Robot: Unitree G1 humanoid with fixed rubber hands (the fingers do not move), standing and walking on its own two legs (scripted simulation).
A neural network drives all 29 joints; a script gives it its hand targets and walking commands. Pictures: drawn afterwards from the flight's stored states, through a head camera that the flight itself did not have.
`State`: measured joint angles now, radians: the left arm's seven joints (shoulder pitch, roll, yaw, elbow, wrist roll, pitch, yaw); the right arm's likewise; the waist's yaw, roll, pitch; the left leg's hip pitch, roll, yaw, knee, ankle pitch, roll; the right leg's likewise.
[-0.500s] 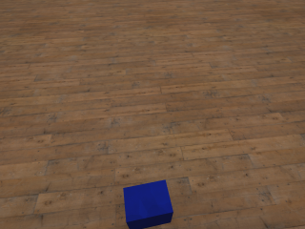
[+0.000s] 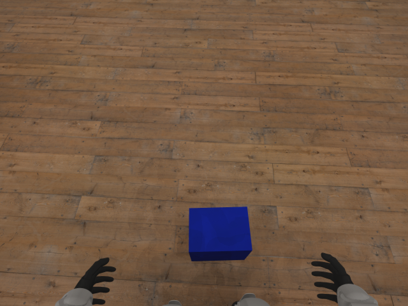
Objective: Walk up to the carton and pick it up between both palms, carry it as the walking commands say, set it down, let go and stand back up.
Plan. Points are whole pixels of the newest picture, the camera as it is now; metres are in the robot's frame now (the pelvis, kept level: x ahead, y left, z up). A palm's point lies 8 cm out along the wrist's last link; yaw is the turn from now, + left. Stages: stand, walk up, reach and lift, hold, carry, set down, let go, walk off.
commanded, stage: reach and lift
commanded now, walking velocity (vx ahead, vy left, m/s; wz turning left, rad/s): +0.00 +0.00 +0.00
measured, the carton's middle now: (218, 235) +0.41 -0.05 -0.63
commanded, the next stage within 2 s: none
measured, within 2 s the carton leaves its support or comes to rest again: neither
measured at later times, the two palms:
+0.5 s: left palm (116, 256) +0.25 +0.21 -0.14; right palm (324, 268) +0.22 -0.26 -0.16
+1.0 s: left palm (145, 197) +0.41 +0.16 -0.18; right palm (305, 200) +0.38 -0.26 -0.17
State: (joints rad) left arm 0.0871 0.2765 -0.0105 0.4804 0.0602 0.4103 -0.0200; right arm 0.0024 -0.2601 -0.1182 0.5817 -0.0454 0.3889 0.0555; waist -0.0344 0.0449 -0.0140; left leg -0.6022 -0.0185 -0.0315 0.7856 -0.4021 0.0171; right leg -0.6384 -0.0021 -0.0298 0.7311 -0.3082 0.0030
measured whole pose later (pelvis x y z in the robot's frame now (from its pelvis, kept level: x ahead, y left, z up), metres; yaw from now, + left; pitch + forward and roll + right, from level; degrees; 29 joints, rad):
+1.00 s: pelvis -0.07 -0.03 -0.08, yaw +1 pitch +37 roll +2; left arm -0.93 0.27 0.23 0.87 -0.05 0.14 0.01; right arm -0.88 -0.28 -0.25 0.79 0.11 0.15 -0.01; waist -0.04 0.00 -0.02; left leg -1.38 -0.02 -0.01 1.12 -0.39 -0.02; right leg -1.44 0.01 0.02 1.10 -0.31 -0.02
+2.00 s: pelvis -0.10 -0.03 -0.27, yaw +2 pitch +47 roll +2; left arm -1.20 0.30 0.19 0.97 -0.08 0.11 0.06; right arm -1.19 -0.36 -0.26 1.03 0.12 0.11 -0.02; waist -0.05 -0.02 0.03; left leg -2.09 -0.05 -0.03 1.84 -0.56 -0.05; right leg -2.16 0.04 0.02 1.80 -0.45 -0.01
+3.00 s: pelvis -0.12 -0.02 -0.38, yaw +3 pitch +34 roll +1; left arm -1.40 0.31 0.09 1.17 -0.18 0.04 0.12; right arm -1.37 -0.40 -0.10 1.17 0.24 0.02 -0.07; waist -0.06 0.04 0.35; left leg -2.23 -0.05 0.00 2.24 -0.61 -0.03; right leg -2.29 0.00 0.01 2.19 -0.49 -0.01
